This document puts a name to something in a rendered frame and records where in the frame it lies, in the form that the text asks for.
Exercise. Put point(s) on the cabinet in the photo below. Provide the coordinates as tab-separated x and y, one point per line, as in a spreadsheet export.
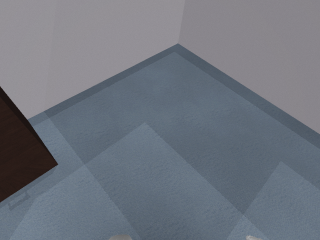
23	155

